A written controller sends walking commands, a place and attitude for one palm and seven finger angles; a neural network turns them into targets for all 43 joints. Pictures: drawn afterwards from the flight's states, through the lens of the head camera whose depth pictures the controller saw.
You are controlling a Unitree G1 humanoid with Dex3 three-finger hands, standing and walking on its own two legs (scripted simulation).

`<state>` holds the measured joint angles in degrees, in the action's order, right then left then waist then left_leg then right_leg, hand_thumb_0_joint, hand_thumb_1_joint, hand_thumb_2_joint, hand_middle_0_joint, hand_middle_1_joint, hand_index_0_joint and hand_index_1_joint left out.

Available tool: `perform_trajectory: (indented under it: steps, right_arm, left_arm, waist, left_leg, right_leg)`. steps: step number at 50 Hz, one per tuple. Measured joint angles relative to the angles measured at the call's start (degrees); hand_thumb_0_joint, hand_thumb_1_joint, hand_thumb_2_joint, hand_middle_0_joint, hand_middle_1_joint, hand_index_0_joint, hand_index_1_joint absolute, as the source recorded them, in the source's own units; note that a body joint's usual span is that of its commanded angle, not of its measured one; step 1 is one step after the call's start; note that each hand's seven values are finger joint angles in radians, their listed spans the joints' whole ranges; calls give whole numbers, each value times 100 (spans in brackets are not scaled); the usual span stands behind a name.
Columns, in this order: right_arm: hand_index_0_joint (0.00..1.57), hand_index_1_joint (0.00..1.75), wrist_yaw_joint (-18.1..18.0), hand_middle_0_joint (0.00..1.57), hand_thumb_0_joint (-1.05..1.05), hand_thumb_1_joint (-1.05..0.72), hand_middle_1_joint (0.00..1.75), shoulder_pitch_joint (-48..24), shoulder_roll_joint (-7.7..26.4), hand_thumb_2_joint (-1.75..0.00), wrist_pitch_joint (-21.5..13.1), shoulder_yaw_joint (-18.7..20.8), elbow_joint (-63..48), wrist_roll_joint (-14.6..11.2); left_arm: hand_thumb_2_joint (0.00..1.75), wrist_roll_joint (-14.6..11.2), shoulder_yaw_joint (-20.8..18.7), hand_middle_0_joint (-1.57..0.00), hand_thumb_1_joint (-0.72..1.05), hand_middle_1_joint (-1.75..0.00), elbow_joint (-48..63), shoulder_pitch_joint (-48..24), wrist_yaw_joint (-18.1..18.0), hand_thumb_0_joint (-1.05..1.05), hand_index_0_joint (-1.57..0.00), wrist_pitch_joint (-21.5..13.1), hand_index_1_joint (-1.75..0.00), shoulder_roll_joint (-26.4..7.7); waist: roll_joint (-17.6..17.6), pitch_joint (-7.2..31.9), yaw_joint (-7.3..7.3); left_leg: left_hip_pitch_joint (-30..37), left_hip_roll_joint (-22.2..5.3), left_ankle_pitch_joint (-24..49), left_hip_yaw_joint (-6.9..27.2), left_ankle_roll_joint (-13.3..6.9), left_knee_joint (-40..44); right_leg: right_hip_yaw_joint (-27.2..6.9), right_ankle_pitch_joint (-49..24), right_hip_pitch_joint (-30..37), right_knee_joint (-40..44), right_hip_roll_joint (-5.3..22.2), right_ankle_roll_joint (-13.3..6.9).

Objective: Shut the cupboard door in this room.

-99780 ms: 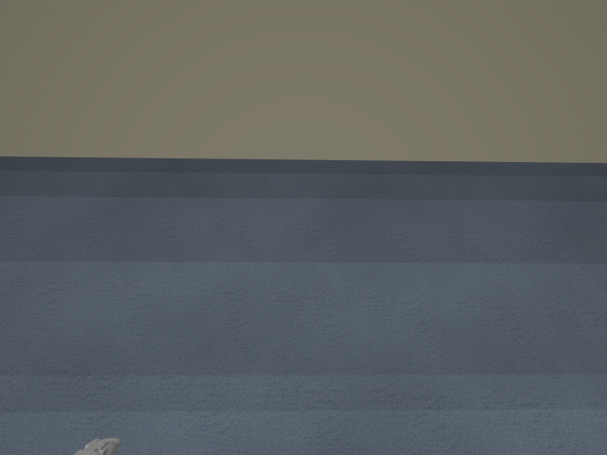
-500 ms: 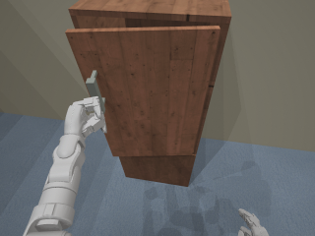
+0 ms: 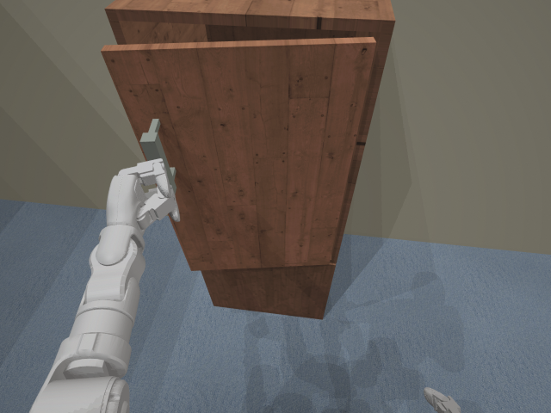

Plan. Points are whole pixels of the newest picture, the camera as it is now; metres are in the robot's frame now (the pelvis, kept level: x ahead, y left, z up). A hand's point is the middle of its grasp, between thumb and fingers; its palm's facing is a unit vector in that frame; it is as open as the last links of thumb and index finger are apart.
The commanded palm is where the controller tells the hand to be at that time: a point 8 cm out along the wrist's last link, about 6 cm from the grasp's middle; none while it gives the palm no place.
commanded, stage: push the door shut along its arc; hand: left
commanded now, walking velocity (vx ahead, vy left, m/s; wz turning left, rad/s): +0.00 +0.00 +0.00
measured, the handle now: (162, 158) +0.49 +0.21 +0.10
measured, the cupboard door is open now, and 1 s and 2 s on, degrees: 10 0 0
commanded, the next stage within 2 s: pull the fist back off the door in 0.98 s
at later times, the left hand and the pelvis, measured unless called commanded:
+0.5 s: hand (180, 176) +0.43 +0.16 +0.11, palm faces -0.02 -1.00 -0.03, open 3.1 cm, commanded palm +0.42 +0.21 +0.11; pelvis +0.00 +0.01 -0.01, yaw +1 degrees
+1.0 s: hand (189, 160) +0.47 +0.16 +0.11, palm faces -0.15 -0.99 -0.02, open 3.2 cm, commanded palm +0.50 +0.20 +0.11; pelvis -0.02 +0.01 -0.02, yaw +1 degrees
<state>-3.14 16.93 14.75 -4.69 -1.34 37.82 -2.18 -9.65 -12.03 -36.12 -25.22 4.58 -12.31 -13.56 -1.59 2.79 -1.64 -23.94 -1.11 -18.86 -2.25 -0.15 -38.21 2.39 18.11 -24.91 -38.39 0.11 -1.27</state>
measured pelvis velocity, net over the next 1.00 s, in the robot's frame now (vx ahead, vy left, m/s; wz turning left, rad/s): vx -0.02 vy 0.01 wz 0.02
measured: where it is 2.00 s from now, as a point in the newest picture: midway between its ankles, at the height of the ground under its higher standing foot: outside the picture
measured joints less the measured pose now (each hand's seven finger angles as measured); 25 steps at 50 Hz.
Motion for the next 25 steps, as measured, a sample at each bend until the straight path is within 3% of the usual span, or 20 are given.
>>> perform_trajectory:
  steps: [9, 25]
  right_arm:
    - [20, 30, 18, 20, 1, -90, 29, -121, -13, -90, -26, -30, -35, -8]
    - [20, 30, 50, 20, 1, -90, 30, 128, 26, -90, 20, -37, 69, 25]
  left_arm:
    - [90, 15, 161, -130, 90, -150, -241, -274, 39, 2, -130, 30, -150, 77]
    - [90, 90, -11, -131, 90, -150, -1850, -1584, 523, 2, -130, -306, -150, -366]
  waist:
    - [-3, 35, 26]
    - [21, 65, -172]
  left_leg:
    - [-76, 50, -2, 23, -40, -55]
    - [-538, 67, -76, 39, -71, -333]
  right_leg:
    - [21, 1, -48, -32, 51, 40]
    - [32, 54, -480, -262, 77, 63]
